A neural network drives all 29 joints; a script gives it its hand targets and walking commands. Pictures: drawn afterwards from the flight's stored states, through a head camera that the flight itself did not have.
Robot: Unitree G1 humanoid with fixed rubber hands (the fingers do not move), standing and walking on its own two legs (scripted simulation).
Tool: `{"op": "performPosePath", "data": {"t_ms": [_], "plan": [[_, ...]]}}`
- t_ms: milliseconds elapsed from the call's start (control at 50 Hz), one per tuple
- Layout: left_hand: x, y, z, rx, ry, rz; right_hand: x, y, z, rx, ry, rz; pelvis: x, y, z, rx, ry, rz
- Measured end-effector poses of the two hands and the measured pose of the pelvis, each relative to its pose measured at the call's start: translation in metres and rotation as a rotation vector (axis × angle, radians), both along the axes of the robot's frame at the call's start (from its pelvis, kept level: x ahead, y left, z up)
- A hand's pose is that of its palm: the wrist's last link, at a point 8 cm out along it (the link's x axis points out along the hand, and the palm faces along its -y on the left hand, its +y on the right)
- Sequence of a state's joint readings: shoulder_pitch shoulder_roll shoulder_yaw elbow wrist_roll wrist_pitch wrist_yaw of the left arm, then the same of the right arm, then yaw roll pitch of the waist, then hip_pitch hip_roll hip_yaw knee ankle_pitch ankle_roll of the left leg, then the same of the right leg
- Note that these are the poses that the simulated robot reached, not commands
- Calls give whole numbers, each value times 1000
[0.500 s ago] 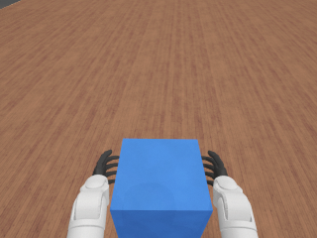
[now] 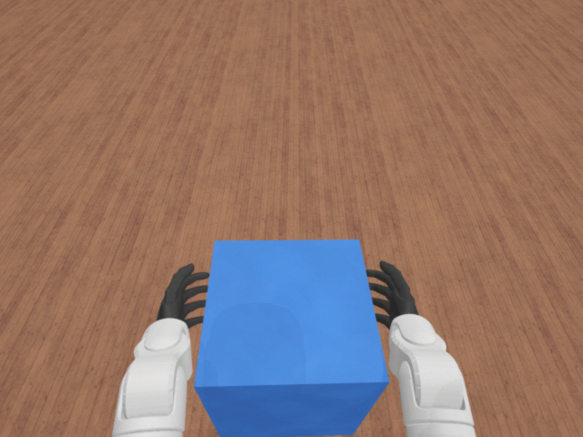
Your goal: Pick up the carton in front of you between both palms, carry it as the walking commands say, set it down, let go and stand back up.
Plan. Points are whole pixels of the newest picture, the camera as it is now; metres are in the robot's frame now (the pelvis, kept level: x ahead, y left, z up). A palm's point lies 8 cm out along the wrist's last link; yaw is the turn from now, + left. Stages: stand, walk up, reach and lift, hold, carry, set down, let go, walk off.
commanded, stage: carry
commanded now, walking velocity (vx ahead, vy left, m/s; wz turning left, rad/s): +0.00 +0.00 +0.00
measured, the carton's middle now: (287, 343) +0.29 +0.00 -0.06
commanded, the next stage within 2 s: none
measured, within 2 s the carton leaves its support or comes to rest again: neither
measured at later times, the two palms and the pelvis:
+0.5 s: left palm (192, 234) +0.44 +0.15 +0.03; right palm (378, 229) +0.44 -0.15 +0.03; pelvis +0.15 -0.01 -0.01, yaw +1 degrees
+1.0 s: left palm (184, 245) +0.42 +0.16 +0.02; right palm (373, 239) +0.43 -0.14 +0.02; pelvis +0.14 +0.00 -0.01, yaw +2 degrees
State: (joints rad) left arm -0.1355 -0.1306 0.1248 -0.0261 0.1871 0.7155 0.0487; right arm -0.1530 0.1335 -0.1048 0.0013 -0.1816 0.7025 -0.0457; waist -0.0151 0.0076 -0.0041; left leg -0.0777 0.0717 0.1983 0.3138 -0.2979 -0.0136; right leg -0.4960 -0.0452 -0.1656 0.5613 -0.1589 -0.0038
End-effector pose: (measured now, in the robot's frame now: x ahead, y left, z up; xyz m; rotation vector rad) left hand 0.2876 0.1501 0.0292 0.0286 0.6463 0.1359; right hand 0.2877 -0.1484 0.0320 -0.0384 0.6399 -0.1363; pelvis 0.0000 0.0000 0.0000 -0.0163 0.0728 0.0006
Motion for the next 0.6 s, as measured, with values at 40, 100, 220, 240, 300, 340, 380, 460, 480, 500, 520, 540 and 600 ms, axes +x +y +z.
{"op": "performPosePath", "data": {"t_ms": [40, 100, 220, 240, 300, 340, 380, 460, 480, 500, 520, 540, 600], "plan": [[22, -5, 0, 6, -25, 15, 26, -5, -2, 5, -25, 15, 24, -8, -9, 16, -14, 11], [50, -11, -3, 36, -9, 17, 58, -10, -10, 33, -14, 19, 52, -16, -14, -1, -16, 23], [79, -11, -8, 31, 60, 28, 89, -11, -15, 16, 55, 38, 90, -20, -3, 20, -11, 34], [84, -11, -8, 30, 55, 27, 94, -11, -14, 14, 50, 37, 96, -19, -3, 17, -16, 32], [102, -9, -3, 20, 26, 22, 110, -9, -7, 5, 21, 33, 115, -16, -5, 10, -25, 26], [115, -8, 0, 15, 10, 19, 123, -8, -2, 0, 5, 30, 126, -14, -6, 10, -21, 25], [128, -6, 2, 15, 1, 17, 135, -6, 0, -2, -4, 28, 135, -12, -8, 11, -15, 23], [144, -3, 0, 18, 5, 13, 151, -3, -2, -3, 0, 27, 148, -8, -10, 12, -7, 23], [147, -2, -1, 18, 9, 13, 153, -2, -3, -4, 4, 27, 151, -7, -11, 12, -7, 23], [148, -1, -2, 19, 14, 13, 155, -1, -4, -4, 9, 28, 153, -6, -11, 13, -6, 24], [150, 0, -3, 20, 18, 14, 157, 0, -5, -5, 12, 29, 155, -6, -11, 13, -5, 24], [151, 1, -4, 21, 21, 15, 158, 1, -6, -6, 16, 30, 156, -5, -11, 13, -5, 24], [152, 3, -6, 20, 25, 19, 160, 3, -8, -5, 20, 32, 159, -3, -11, 13, -4, 25]]}}
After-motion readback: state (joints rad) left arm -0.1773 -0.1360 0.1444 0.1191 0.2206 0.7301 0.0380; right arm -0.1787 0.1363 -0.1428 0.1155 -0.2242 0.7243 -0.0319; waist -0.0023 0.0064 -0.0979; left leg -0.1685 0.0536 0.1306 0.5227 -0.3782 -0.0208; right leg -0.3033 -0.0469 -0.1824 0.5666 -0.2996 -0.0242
